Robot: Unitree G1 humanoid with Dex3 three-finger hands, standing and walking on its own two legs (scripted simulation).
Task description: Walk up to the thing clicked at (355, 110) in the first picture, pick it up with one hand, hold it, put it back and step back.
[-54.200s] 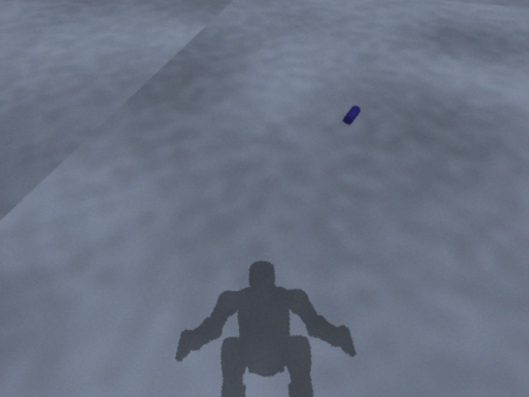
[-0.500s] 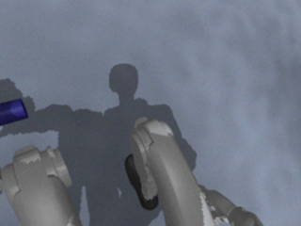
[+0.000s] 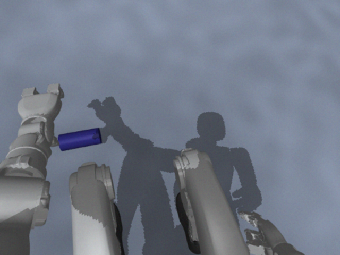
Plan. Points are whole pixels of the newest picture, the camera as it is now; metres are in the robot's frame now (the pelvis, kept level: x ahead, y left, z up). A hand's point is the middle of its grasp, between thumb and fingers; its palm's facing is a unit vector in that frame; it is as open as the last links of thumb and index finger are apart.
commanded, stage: withdraw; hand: left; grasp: from above
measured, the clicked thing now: (80, 139) +0.46 +0.24 -0.33
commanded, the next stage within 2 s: home in 0.12 s
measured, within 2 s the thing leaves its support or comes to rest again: neither
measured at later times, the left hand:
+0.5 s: hand (65, 129) +0.46 +0.26 -0.22, palm faces -0.32 -0.17 -0.93, open 12.3 cm
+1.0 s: hand (30, 166) +0.32 +0.24 +0.02, palm faces -0.14 -0.84 -0.53, open 7.4 cm
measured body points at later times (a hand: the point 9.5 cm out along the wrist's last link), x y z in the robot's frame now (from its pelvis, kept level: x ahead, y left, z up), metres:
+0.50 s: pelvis +0.00 +0.00 -0.04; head +0.23 +0.07 +0.34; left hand +0.47 +0.26 -0.16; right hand +0.03 -0.26 -0.14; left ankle +0.09 +0.14 -0.33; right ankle +0.10 -0.13 -0.33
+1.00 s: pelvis +0.01 +0.00 +0.13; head +0.17 +0.05 +0.55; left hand +0.32 +0.28 +0.05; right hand +0.22 -0.25 +0.03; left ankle +0.09 +0.14 -0.33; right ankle +0.10 -0.13 -0.33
